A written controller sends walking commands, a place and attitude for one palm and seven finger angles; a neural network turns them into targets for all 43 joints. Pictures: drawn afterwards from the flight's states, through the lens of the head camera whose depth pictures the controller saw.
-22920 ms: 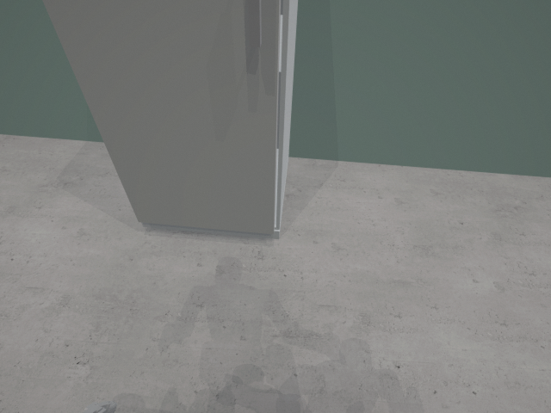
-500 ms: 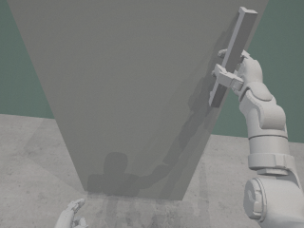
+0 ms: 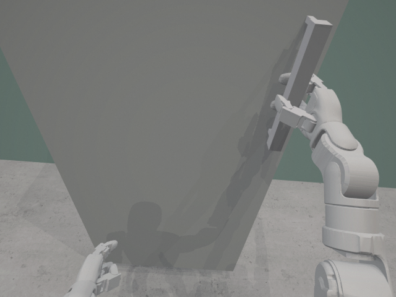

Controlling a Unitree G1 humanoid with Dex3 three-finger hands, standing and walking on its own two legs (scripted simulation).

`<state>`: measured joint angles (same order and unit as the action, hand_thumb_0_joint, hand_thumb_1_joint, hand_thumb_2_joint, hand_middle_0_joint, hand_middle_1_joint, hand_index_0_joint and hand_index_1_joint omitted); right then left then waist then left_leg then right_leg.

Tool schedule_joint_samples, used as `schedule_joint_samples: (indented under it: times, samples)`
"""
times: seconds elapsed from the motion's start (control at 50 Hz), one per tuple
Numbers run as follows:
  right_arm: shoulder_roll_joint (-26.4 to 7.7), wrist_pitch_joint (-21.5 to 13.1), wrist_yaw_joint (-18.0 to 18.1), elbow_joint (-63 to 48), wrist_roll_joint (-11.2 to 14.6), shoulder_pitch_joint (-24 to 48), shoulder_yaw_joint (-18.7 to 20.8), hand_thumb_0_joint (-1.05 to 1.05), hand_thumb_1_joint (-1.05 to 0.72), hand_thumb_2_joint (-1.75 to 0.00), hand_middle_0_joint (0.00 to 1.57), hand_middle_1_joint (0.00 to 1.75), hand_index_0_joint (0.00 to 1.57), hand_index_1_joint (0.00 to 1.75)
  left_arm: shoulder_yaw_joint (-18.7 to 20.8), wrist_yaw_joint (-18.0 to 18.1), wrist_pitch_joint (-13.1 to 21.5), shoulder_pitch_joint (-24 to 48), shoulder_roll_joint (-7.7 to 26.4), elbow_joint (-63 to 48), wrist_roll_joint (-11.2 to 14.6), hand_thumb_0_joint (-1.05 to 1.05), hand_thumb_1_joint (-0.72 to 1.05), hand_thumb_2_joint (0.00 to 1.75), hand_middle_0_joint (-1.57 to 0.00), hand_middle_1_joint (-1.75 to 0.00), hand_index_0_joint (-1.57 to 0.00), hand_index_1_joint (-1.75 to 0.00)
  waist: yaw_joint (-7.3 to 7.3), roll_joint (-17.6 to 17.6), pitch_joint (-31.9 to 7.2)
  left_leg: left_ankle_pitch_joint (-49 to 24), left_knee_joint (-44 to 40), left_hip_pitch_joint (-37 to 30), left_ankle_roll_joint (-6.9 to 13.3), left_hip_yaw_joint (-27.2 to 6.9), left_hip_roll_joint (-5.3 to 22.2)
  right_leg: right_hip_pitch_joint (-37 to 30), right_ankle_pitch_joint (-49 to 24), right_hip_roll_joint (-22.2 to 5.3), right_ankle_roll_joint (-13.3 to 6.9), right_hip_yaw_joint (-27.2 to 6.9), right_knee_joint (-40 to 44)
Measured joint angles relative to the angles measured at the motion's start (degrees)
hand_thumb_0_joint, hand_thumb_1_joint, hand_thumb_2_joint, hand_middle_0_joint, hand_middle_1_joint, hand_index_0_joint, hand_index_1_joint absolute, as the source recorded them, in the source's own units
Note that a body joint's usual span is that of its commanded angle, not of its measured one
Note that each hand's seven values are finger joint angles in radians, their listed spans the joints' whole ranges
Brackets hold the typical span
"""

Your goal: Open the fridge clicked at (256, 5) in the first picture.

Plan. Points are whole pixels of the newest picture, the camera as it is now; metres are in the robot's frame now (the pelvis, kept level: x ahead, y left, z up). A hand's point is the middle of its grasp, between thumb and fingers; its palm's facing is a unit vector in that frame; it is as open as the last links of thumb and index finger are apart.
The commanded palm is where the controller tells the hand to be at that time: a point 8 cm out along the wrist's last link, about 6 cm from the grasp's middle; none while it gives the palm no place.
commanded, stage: pull the door a little, standing still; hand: right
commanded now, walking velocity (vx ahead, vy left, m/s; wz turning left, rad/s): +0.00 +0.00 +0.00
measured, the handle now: (290, 90) +0.43 -0.14 +0.26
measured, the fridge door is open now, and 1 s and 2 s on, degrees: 0 13 42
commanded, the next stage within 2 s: walk backward, drawing the door open in 0.28 s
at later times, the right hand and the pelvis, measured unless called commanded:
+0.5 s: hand (289, 143) +0.30 -0.12 +0.24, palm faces +0.06 +0.98 -0.21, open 7.4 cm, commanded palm +0.26 -0.17 +0.25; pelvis +0.03 +0.02 -0.01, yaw +2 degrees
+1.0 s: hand (281, 160) +0.27 -0.10 +0.23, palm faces +0.31 +0.92 -0.26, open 7.9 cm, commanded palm +0.22 -0.15 +0.24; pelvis -0.03 +0.07 +0.00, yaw -4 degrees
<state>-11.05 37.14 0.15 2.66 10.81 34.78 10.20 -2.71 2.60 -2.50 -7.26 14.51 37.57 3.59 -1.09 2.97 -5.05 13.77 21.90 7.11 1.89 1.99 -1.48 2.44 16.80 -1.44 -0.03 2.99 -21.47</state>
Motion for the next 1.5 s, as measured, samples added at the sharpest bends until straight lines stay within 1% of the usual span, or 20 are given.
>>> schedule_joint_samples:
  times: [0.24,0.4,0.42,0.48,0.52,0.6,0.68,0.76,0.8,0.86,0.92,0.98,1.16,1.3,1.32,1.34,1.36,1.4,1.44,1.5]
  samples:
    - [-1.00,1.68,-1.09,-13.69,0.99,-11.36,2.97,-0.01,-0.70,-0.76,0.28,1.35,0.22,1.30,-1.44,-1.77,-1.26,0.62,-1.45,-3.14,0.20,0.01,0.91,0.90,-0.20,-0.30,-0.20,-0.30,0.01,0.42,-1.85,1.23,1.23,0.91,0.14,-2.80,0.04,0.20,-0.79,0.81,-0.17,0.13,-1.37]
    - [-0.99,4.53,-2.77,-35.06,4.05,-27.52,3.90,-0.04,-0.67,-0.73,0.32,1.33,0.20,1.30,-1.48,-3.00,-1.63,0.97,-0.42,-3.58,0.62,0.02,0.91,0.90,-0.20,-0.30,-0.20,-0.30,-2.00,0.37,-3.56,2.60,3.39,1.70,0.43,-2.62,-0.22,0.64,-0.57,0.85,-0.23,-0.71,-3.87]
    - [-2.07,2.46,-2.47,-37.04,3.09,-29.50,2.79,-0.04,-0.65,-0.73,0.33,1.33,0.20,1.30,-1.46,-2.72,-1.76,1.02,-0.32,-4.36,0.20,0.02,0.91,0.90,-0.20,-0.30,-0.20,-0.30,-1.89,0.26,-3.64,3.21,3.36,1.77,0.50,-2.30,-0.19,1.62,-0.17,0.85,-0.23,-1.12,-5.25]
    - [-5.09,-10.44,0.00,-37.99,-0.22,-34.14,-1.29,-0.07,-0.58,-0.72,0.37,1.34,0.21,1.30,-0.80,-1.13,-2.01,0.99,-0.15,-7.25,-1.17,0.02,0.91,0.90,-0.20,-0.30,-0.20,-0.30,-1.40,-0.27,-3.24,4.65,4.13,3.65,1.21,-0.71,-0.05,7.82,0.33,0.84,-0.57,-2.68,-13.34]
    - [-5.70,-16.75,1.77,-38.54,-1.71,-35.79,-3.23,-0.10,-0.55,-0.72,0.39,1.35,0.20,1.29,-0.29,0.09,-2.41,0.97,0.01,-8.59,-1.72,0.01,0.91,0.90,-0.20,-0.30,-0.20,-0.30,-1.09,-0.66,-2.26,4.92,5.46,5.16,1.43,0.24,0.19,11.22,-0.24,1.16,-0.82,-3.82,-17.08]
    - [-6.37,-23.57,4.38,-39.52,-4.81,-37.67,-5.20,-0.15,-0.55,-0.72,0.44,1.36,0.15,1.21,0.17,1.79,-3.55,1.20,-0.22,-9.04,-2.56,0.01,0.91,0.90,-0.20,-0.30,-0.20,-0.30,-0.24,-1.34,0.13,5.46,9.35,7.77,0.92,0.89,1.59,11.32,-0.37,1.61,-0.04,-2.22,-14.58]
    - [-6.23,-27.55,5.63,-38.16,-4.97,-39.14,-4.09,-0.16,-0.55,-0.72,0.45,1.36,0.13,1.19,0.53,0.96,-4.16,0.66,-1.66,-8.94,-3.10,0.01,0.91,0.90,-0.19,-0.30,-0.20,-0.30,0.85,-0.21,2.49,3.64,16.14,10.87,-1.02,0.28,1.90,8.50,-1.14,1.48,0.59,-1.04,-10.25]
    - [-5.61,-30.00,6.56,-35.65,-5.36,-38.62,-1.59,-0.18,-0.55,-0.76,0.48,1.37,0.11,1.21,-0.18,-0.64,-2.54,-1.34,-4.03,-8.19,-3.81,0.01,0.91,0.90,-0.19,-0.30,-0.20,-0.30,1.52,0.12,3.49,3.14,15.27,11.72,-1.56,-0.43,0.83,6.90,0.34,1.29,1.29,-1.52,-7.99]
    - [-5.06,-30.88,6.80,-34.07,-5.67,-37.49,-0.25,-0.18,-0.55,-0.77,0.50,1.37,0.10,1.22,-0.81,-0.95,-1.87,-2.05,-4.58,-7.21,-3.84,0.01,0.91,0.90,-0.20,-0.30,-0.20,-0.30,1.88,0.80,3.64,4.15,13.01,10.76,1.26,0.69,0.15,8.14,1.88,0.60,2.02,-2.31,-9.66]
    - [-4.49,-32.65,6.61,-31.02,-5.73,-34.20,0.48,-0.18,-0.55,-0.80,0.51,1.37,0.10,1.23,-0.53,-0.67,-1.00,-1.83,-4.51,-5.34,-3.37,0.01,0.91,0.90,-0.20,-0.30,-0.20,-0.30,2.19,1.18,5.32,4.52,12.10,11.23,4.48,3.00,0.32,15.89,6.76,1.26,1.73,-3.90,-23.39]
    - [-4.70,-33.93,6.69,-29.63,-5.97,-31.80,0.51,-0.18,-0.55,-0.81,0.52,1.37,0.10,1.23,-0.42,0.08,0.63,-1.04,-4.10,-4.02,-3.81,0.01,0.91,0.90,-0.20,-0.30,-0.20,-0.30,1.63,-0.88,8.15,2.48,10.94,11.28,5.06,3.34,1.76,21.84,10.67,3.72,1.46,-3.85,-35.20]
    - [-4.79,-34.77,7.45,-29.24,-6.65,-31.02,0.71,-0.18,-0.54,-0.81,0.52,1.38,0.10,1.23,-0.35,0.55,1.58,-0.18,-3.52,-3.90,-4.27,0.02,0.91,0.90,-0.20,-0.30,-0.20,-0.30,1.80,-2.53,9.96,0.41,9.11,11.07,5.54,3.44,2.58,24.29,9.93,4.13,1.98,-2.74,-38.47]
    - [-4.73,-33.63,9.90,-27.63,-9.65,-28.73,-1.49,-0.19,-0.54,-0.75,0.53,1.38,0.13,1.19,1.48,0.94,3.26,0.15,-1.99,-5.00,-4.16,0.01,0.91,0.90,-0.20,-0.30,-0.20,-0.30,3.76,-4.36,9.58,-4.45,5.17,11.82,6.82,6.28,3.18,19.65,10.17,2.61,1.50,-1.39,-31.55]
    - [-4.42,-30.28,9.43,-26.40,-11.27,-23.33,-5.84,-0.19,-0.54,-0.67,0.52,1.39,0.15,1.12,2.22,0.63,3.77,-1.04,-1.69,-5.94,-3.52,0.01,0.91,0.90,-0.19,-0.30,-0.20,-0.30,4.72,-3.77,8.63,-7.15,4.81,14.83,7.30,11.41,4.00,13.28,7.98,0.11,0.43,0.89,-18.48]
    - [-4.44,-29.70,9.31,-26.29,-11.28,-22.45,-6.47,-0.20,-0.54,-0.66,0.51,1.39,0.15,1.11,2.19,0.52,3.85,-1.29,-1.65,-6.22,-3.36,0.01,0.91,0.90,-0.19,-0.30,-0.20,-0.30,4.71,-3.37,8.52,-7.19,5.62,15.67,7.20,12.10,4.07,11.91,6.19,-0.31,0.09,1.10,-14.98]
    - [-4.38,-29.06,9.27,-26.22,-11.23,-21.60,-7.04,-0.20,-0.54,-0.65,0.51,1.39,0.15,1.09,2.14,0.36,3.99,-1.73,-1.37,-6.82,-3.20,0.01,0.91,0.90,-0.19,-0.30,-0.20,-0.30,4.63,-2.26,8.10,-6.60,7.41,17.15,5.73,12.92,3.83,10.52,3.38,-1.09,-1.01,0.17,-10.78]
    - [-4.45,-28.55,9.14,-26.00,-11.00,-20.62,-7.39,-0.20,-0.54,-0.65,0.50,1.39,0.14,1.07,2.24,0.21,4.31,-2.05,-1.22,-7.33,-3.12,0.01,0.91,0.90,-0.19,-0.30,-0.20,-0.30,4.59,-0.89,7.75,-4.62,10.76,19.39,2.05,12.96,3.18,10.16,1.71,-1.96,-0.57,-1.91,-8.26]
    - [-4.85,-29.28,8.14,-24.37,-10.31,-19.25,-7.46,-0.21,-0.55,-0.64,0.49,1.38,0.13,1.05,2.53,-0.12,4.26,-2.02,-3.10,-6.40,-3.50,0.01,0.91,0.90,-0.19,-0.30,-0.20,-0.30,4.99,-1.19,9.00,3.04,23.98,23.08,-1.85,6.67,2.14,11.23,0.84,-1.62,3.31,-3.99,-9.74]
    - [-4.05,-30.59,6.48,-23.13,-10.21,-18.82,-7.37,-0.20,-0.55,-0.64,0.48,1.38,0.12,1.05,2.39,-0.71,4.17,-2.40,-4.65,-4.91,-3.88,0.01,0.91,0.90,-0.19,-0.30,-0.20,-0.30,5.04,-0.24,10.03,8.06,32.21,23.69,-3.05,1.97,0.45,11.77,-0.57,-2.23,4.95,-7.09,-9.64]
    - [-2.89,-31.43,4.62,-23.02,-10.12,-18.28,-7.51,-0.20,-0.56,-0.65,0.48,1.39,0.11,1.05,1.71,-1.86,4.54,-3.01,-5.64,-3.00,-3.59,0.01,0.91,0.90,-0.20,-0.30,-0.20,-0.30,3.26,1.45,10.70,6.10,20.69,16.51,-3.74,-1.13,0.22,13.41,-1.80,-3.90,6.51,-10.93,-10.03]
